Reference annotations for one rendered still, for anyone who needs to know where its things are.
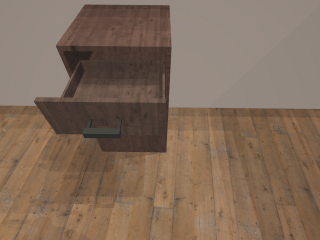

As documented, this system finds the cabinet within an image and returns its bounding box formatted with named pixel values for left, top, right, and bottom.
left=56, top=4, right=172, bottom=153

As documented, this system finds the handle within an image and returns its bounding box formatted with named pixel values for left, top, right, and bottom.
left=82, top=119, right=122, bottom=139

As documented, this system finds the drawer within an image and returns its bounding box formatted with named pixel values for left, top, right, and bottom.
left=34, top=60, right=166, bottom=136

